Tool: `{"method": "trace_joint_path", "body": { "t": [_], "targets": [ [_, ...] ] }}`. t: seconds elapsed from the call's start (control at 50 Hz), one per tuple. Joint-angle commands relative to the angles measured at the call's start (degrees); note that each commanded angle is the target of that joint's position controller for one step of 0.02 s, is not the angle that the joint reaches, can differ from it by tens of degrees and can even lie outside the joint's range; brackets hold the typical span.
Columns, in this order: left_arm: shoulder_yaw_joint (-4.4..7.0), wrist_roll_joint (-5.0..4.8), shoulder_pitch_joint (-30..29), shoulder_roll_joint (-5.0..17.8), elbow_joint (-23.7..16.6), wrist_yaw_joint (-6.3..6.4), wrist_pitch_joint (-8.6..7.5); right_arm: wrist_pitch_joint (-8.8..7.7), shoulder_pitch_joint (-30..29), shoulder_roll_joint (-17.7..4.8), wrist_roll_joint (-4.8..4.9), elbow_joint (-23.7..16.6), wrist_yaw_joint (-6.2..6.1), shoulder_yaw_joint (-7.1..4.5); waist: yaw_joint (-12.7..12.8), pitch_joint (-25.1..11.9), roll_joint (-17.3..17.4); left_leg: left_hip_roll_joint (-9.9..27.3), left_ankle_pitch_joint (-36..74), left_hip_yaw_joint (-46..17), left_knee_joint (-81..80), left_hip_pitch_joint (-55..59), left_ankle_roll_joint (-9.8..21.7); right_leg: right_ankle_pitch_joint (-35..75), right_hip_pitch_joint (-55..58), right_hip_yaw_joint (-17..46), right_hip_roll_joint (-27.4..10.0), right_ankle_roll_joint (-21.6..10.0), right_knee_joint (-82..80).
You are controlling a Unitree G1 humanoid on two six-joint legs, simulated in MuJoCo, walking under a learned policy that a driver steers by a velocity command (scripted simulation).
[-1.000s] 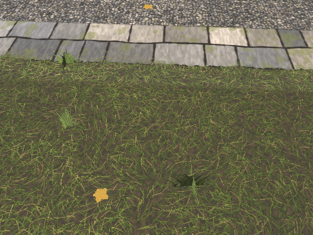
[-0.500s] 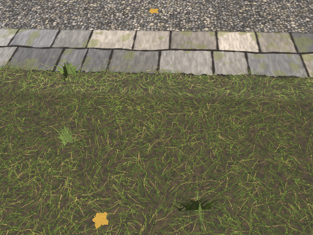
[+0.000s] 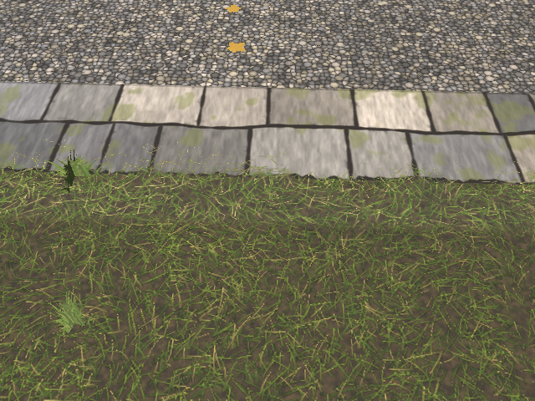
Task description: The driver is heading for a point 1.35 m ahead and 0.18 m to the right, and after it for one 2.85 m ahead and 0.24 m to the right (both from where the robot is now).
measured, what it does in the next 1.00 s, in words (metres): walks ahead: right foot, then left foot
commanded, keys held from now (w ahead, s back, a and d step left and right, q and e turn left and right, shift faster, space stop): w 1.00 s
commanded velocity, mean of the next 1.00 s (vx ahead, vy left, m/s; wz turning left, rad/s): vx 0.50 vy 0.00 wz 0.00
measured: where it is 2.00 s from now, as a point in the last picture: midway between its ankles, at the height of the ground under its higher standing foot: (281, 218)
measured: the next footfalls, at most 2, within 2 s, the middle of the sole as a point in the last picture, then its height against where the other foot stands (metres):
right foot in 0.36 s outside the picture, level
left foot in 0.90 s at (256, 338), level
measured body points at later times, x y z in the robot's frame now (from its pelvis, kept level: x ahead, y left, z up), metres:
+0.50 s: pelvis +0.28 -0.06 +0.00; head +0.31 -0.07 +0.45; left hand +0.36 +0.19 -0.13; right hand +0.28 -0.31 -0.15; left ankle +0.18 +0.06 -0.64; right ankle +0.33 -0.12 -0.74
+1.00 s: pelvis +0.55 -0.02 -0.01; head +0.58 +0.00 +0.44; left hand +0.49 +0.22 -0.17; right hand +0.69 -0.25 -0.13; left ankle +0.62 +0.05 -0.74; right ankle +0.39 -0.13 -0.65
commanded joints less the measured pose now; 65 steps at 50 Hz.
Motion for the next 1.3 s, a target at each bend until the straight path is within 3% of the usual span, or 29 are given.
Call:
{"method": "trace_joint_path", "body": {
  "t": [0.02,0.14,0.26,0.3,0.32,0.34,0.36,0.38,0.4,0.42,0.44,0.46,0.5,0.54,0.58,0.68,0.76,0.82,0.86,0.9,0.92,0.94,0.96,0.98,1.0,1.04,1.08,1.14,1.3],
  "targets": [
    [0.48,0.21,1.65,2.56,-2.01,-0.53,0.78,-1.5,2.22,-4.65,0.21,-1.23,-0.06,-0.43,1.77,2.5,2.85,16.62,5.13,-14.8,-15.82,-3.36,6.97,6.2,-3.94,-0.73,-3.19,1.47,-5.29],
    [-0.05,-0.65,-12.33,1.78,-5.8,-0.91,0.68,-1.32,9.13,-4.63,0.45,0.94,-0.34,0.09,-2.46,3.08,3.85,14.99,13.38,-10.58,-15.0,4.73,3.82,17.46,-7.11,-3.98,-1.76,2.97,-22.84],
    [0.08,-0.69,-19.58,2.47,-8.44,-0.79,0.02,-0.79,13.1,-5.59,-0.72,3.14,-1.48,0.19,-4.04,3.72,4.86,18.43,25.69,-10.68,-9.32,16.61,4.57,11.12,-7.55,-5.14,0.89,1.04,-31.2],
    [0.5,-0.68,-16.03,3.07,-7.63,-0.45,-0.52,-0.69,11.16,-6.34,-0.8,3.28,-1.82,0.05,-1.5,2.2,5.56,18.64,37.79,-9.32,-4.07,17.02,3.42,6.37,-0.29,-6.13,3.26,-0.87,-34.34],
    [1.05,-0.61,-10.43,3.9,-5.79,-0.01,-0.86,-0.59,10.38,-6.95,-0.73,3.39,-1.85,-0.08,0.91,-0.67,5.93,18.13,45.35,-8.58,2.1,16.43,2.62,4.98,7.15,-6.81,5.29,-2.03,-36.02],
    [1.88,-0.26,-0.55,5.25,-2.38,0.56,-1.42,-0.44,9.25,-7.11,-0.42,3.32,-1.73,-0.05,5.18,-5.74,4.53,16.11,45.92,-6.52,12.55,13.11,1.46,7.3,19.27,-7.19,6.39,-3.67,-39.44],
    [3.16,1.15,10.1,9.14,0.12,1.31,-1.95,-0.66,8.21,-6.01,0.16,1.72,-1.58,0.44,9.17,-12.53,1.86,14.05,30.51,-5.15,27.36,1.32,0.4,3.65,35.28,2.49,-2.8,-6.67,-39.52],
    [4.77,2.01,15.54,15.17,0.98,1.37,-1.77,-0.65,14.58,0.4,2.66,0.47,-0.93,1.72,7.46,-21.46,-11.63,3.87,-8.48,-0.89,51.11,-20.43,-2.76,-0.14,53.12,30.78,-20.95,-15.63,-43.06],
    [4.3,-0.4,12.45,11.61,1.07,0.76,-0.92,-0.64,11.63,-6.0,1.0,1.32,-1.22,-0.08,6.99,-19.68,-4.35,3.75,-17.49,-8.29,57.16,-26.21,-1.84,-0.93,48.95,37.15,-19.88,-15.44,-48.44],
    [3.52,-1.09,5.79,9.33,0.37,0.55,-0.97,-0.82,6.23,-6.06,0.61,-0.84,-1.07,-0.4,4.24,-10.11,-3.01,6.9,-12.22,-9.08,55.98,-28.46,-1.48,1.09,40.34,26.91,-17.51,-13.51,-49.78],
    [2.79,-0.98,2.41,6.2,0.13,0.28,-1.46,-1.05,3.15,-5.13,0.42,-1.56,-0.86,-0.25,2.95,-6.04,-0.45,8.75,-8.61,-8.95,52.87,-26.88,-1.53,6.85,33.2,21.0,-15.17,-11.94,-51.82],
    [2.26,-0.92,1.52,4.43,0.67,0.37,-1.89,-0.51,2.24,-4.3,-0.16,-1.57,-0.67,-0.4,1.2,-3.28,-0.24,10.14,-7.36,-8.77,49.81,-24.56,-1.77,10.75,28.06,16.23,-12.54,-9.88,-53.11],
    [1.37,-1.01,2.99,1.95,2.6,0.63,-2.58,1.13,3.79,-1.87,-1.35,-1.11,0.12,-0.14,-1.2,-2.35,-1.33,10.96,-6.16,-8.08,46.04,-20.07,-2.78,15.24,22.79,10.75,-9.56,-7.69,-54.95],
    [1.58,-1.42,5.66,3.4,4.19,0.76,-3.29,1.99,2.77,-1.08,-1.57,-1.6,0.75,-0.13,-2.14,-1.62,-1.54,11.15,-4.74,-6.84,44.0,-21.19,-3.6,18.98,21.8,8.0,-8.65,-8.08,-56.22],
    [1.68,-1.41,7.73,4.48,5.14,0.79,-3.45,2.44,-2.33,-1.53,-1.57,-3.39,1.02,-0.19,-1.71,0.23,-1.57,12.09,-0.74,-5.71,40.34,-24.9,-4.48,19.14,21.68,6.0,-7.91,-8.02,-57.94],
    [1.08,-1.43,12.54,4.27,6.66,0.81,-3.25,2.36,-15.22,-1.3,-0.7,-7.48,1.19,0.52,1.12,2.42,-2.0,11.75,8.74,-2.97,24.75,-26.63,-5.64,23.34,23.87,2.32,-5.89,-6.65,-58.94],
    [0.98,-1.05,16.92,4.8,8.37,1.32,-3.02,2.17,-21.71,-1.65,-0.44,-9.4,0.99,0.81,3.24,3.11,-2.56,10.19,9.85,-1.72,17.11,-26.49,-4.64,25.89,30.54,1.92,-7.43,-6.74,-57.71],
    [1.16,-0.48,17.75,5.41,9.35,1.93,-2.64,1.64,-23.82,-2.52,-0.5,-10.65,0.87,0.5,3.07,3.74,-2.51,9.38,5.24,-1.77,13.7,-26.42,-2.83,30.84,36.14,2.16,-9.61,-6.89,-54.77],
    [1.37,-0.32,15.99,6.15,9.43,2.23,-2.46,1.06,-20.18,-3.07,-0.51,-9.8,0.51,0.02,0.78,2.01,-2.86,7.03,0.81,-0.62,10.81,-19.24,-0.99,42.4,36.72,0.71,-9.61,-5.74,-49.11],
    [1.41,-0.64,14.27,6.49,9.33,2.1,-2.13,0.12,-4.58,-5.04,-1.02,-4.42,-0.41,-1.38,-5.6,-6.01,-1.06,4.19,2.12,0.44,5.91,0.44,1.63,48.24,32.24,-2.28,-6.45,-3.85,-31.53],
    [0.82,-1.22,13.64,5.01,7.49,1.92,-2.26,-0.38,6.09,-9.4,-2.47,-2.15,-1.08,-2.72,-9.15,-13.03,3.1,15.12,-1.79,-11.52,5.45,15.97,4.84,31.09,20.16,-4.07,-3.82,-2.64,-15.26],
    [-0.04,-3.38,20.31,-0.43,6.81,1.32,-2.15,-0.07,9.25,-14.41,-2.83,-1.66,-0.91,-4.0,-6.28,-19.58,16.0,31.24,-5.81,-39.82,-1.04,29.85,13.08,-11.06,-0.37,-6.65,7.34,-0.07,6.53],
    [1.53,-1.68,16.24,5.21,7.15,1.48,-1.97,0.73,5.04,-11.69,-0.43,-2.11,-0.42,-3.6,-5.55,-16.24,7.23,28.96,-8.17,-42.46,-4.87,25.15,11.82,-12.99,-5.53,1.55,5.45,-1.09,10.9],
    [1.76,-1.49,11.18,5.05,5.34,1.25,-2.15,0.69,-1.28,-8.73,0.08,-3.04,-0.24,-2.71,-3.12,-7.99,5.3,27.12,-7.07,-33.02,-5.89,17.12,9.93,-7.44,-7.42,1.74,2.61,-1.4,9.66],
    [1.61,-1.32,8.53,4.08,4.87,1.09,-2.36,0.23,-4.19,-5.55,-0.08,-3.29,0.02,-1.91,-1.83,-4.17,2.56,24.66,-0.97,-27.31,-7.97,10.28,8.3,-3.71,-5.59,1.57,0.76,-1.26,6.59],
    [1.53,-0.01,9.27,2.0,5.24,0.54,-1.0,-0.44,-4.81,-2.08,0.08,-2.01,-0.34,-0.8,1.49,-1.97,3.46,20.09,4.23,-19.09,-10.57,2.44,4.98,-1.21,-0.15,1.18,-1.38,-0.31,1.52],
    [1.52,0.36,9.15,0.98,5.15,0.02,0.12,-1.31,-1.46,-2.55,0.1,-0.31,-0.57,-0.73,2.25,-1.61,4.16,19.29,10.53,-16.34,-11.34,0.81,5.39,-0.74,0.97,0.18,-1.37,0.69,-0.51],
    [1.64,0.31,2.46,1.52,2.81,-0.43,0.99,-1.65,1.87,-4.33,0.2,0.99,-0.79,-0.88,1.91,0.58,4.0,17.9,10.92,-13.03,-13.73,1.3,5.11,4.71,-4.3,-1.34,-2.52,2.12,-5.7],
    [0.64,-0.76,-14.27,1.12,-2.64,-0.62,0.81,-1.33,10.28,-4.05,0.0,3.36,-1.08,-0.19,-2.37,2.92,4.87,16.82,18.32,-8.92,-13.75,8.91,3.79,14.97,-7.04,-4.8,-0.87,2.81,-25.71]
  ]
}}
Keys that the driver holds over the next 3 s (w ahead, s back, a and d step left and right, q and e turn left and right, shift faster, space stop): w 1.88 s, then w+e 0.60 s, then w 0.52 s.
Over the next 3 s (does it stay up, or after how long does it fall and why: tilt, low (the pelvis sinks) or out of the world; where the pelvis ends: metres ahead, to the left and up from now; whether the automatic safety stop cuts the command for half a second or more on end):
stays up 1.55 -0.14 0.00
